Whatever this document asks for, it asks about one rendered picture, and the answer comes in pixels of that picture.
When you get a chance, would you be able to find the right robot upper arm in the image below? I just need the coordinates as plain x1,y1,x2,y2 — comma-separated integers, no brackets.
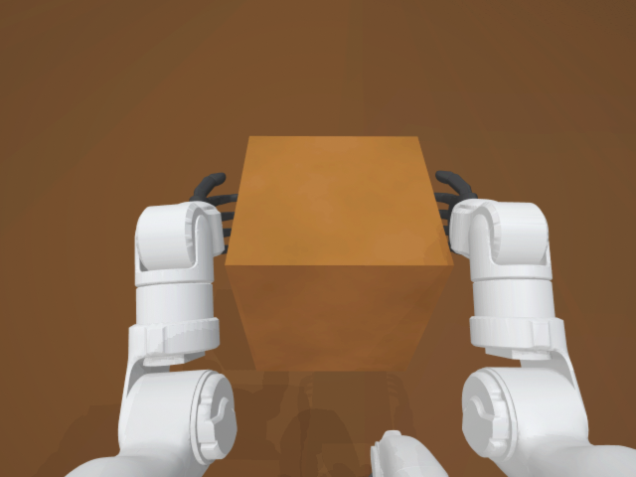
462,367,636,477

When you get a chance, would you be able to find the right robot hand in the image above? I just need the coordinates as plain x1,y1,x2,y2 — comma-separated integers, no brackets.
434,171,478,255

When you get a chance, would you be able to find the right robot forearm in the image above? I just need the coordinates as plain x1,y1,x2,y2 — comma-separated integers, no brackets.
449,199,588,436

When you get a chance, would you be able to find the right robot thigh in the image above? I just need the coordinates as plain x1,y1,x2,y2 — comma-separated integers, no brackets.
371,435,449,477

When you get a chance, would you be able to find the left robot forearm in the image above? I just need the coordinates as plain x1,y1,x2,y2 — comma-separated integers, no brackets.
118,201,225,448

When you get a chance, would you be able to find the left robot hand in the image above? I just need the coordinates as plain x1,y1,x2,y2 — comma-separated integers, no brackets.
189,173,239,254

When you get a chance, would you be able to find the carton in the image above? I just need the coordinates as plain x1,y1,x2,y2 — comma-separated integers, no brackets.
225,136,454,372

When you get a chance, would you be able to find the left robot upper arm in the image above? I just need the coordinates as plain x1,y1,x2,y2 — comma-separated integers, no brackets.
65,370,238,477

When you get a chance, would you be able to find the right robot shin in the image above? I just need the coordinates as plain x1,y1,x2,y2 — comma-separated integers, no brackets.
382,430,401,439

